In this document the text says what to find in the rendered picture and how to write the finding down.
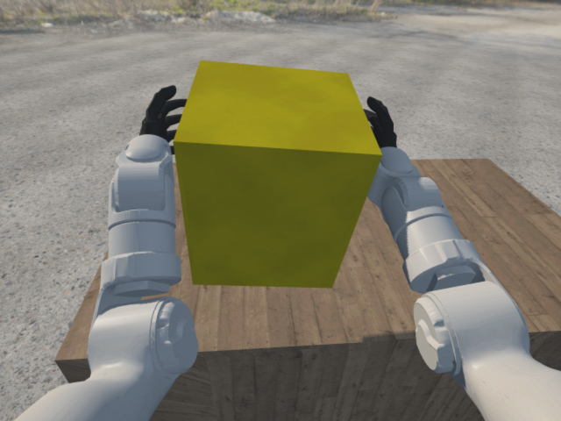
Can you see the right robot forearm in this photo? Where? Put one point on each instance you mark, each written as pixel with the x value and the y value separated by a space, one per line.
pixel 435 254

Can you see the robot left upper arm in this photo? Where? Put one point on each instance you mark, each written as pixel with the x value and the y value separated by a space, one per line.
pixel 136 352

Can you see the carton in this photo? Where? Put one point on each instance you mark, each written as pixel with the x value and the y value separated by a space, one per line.
pixel 274 167

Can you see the pedestal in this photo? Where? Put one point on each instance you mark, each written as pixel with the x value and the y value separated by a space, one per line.
pixel 349 353

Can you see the left robot forearm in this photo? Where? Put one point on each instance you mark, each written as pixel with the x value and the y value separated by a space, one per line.
pixel 142 259

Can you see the right robot hand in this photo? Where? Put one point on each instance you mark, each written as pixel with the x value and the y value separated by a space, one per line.
pixel 382 124

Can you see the left robot hand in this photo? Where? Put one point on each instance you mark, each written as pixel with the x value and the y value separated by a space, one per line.
pixel 156 121

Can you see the robot right upper arm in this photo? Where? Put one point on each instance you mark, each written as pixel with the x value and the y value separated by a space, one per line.
pixel 475 334

